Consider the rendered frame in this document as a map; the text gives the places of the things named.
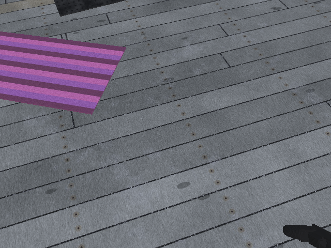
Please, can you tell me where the robot right hand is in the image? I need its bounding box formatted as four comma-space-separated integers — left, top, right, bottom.
283, 224, 331, 248

